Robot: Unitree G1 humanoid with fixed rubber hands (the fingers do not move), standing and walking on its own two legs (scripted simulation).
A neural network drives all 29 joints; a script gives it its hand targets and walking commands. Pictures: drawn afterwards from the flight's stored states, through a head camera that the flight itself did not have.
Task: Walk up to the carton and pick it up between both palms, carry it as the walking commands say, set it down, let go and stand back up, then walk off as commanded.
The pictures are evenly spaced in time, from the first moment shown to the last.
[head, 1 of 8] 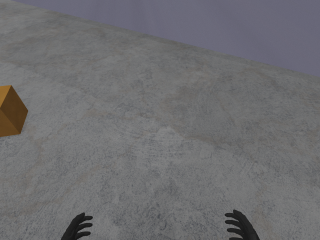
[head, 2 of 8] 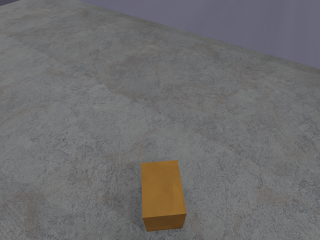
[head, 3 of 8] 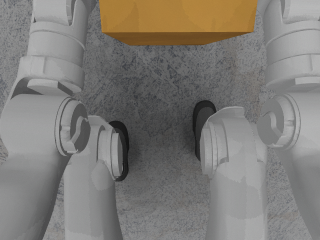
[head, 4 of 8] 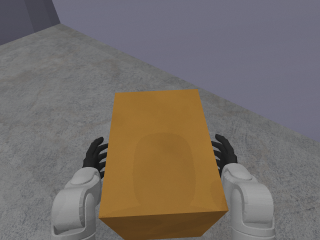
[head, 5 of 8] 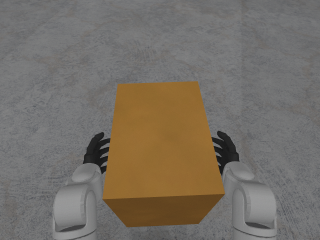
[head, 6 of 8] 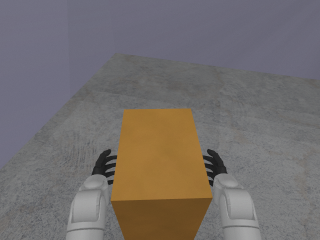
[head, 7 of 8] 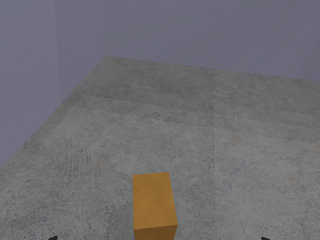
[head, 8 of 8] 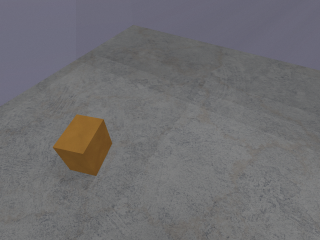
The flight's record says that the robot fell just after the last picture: no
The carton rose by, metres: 0.67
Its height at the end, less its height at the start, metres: +0.00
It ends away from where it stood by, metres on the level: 2.35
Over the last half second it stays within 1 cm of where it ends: yes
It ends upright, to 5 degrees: yes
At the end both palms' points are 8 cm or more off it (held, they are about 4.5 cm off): yes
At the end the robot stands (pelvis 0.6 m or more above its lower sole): yes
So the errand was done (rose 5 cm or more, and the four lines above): yes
